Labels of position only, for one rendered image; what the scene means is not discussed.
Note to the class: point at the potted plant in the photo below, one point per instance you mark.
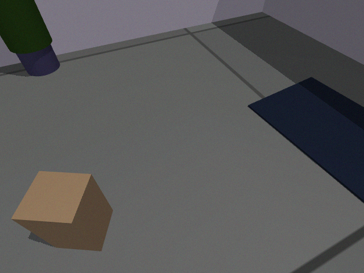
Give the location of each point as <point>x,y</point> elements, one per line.
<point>23,30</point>

